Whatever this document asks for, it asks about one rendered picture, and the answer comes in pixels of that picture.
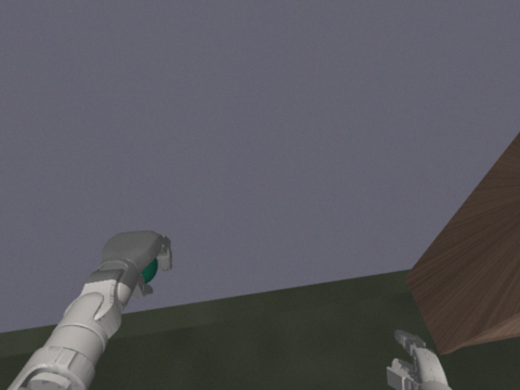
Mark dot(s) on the left robot hand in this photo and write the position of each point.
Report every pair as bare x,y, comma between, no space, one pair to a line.
140,248

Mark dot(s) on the left robot arm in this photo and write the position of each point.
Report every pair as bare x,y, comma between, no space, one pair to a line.
68,358

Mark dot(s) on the bookshelf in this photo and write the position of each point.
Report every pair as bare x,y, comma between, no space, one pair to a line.
467,283

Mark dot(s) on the ball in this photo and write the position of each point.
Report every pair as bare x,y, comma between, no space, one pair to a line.
150,271

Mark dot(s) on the right robot hand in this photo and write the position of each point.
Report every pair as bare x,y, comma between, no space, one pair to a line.
426,365

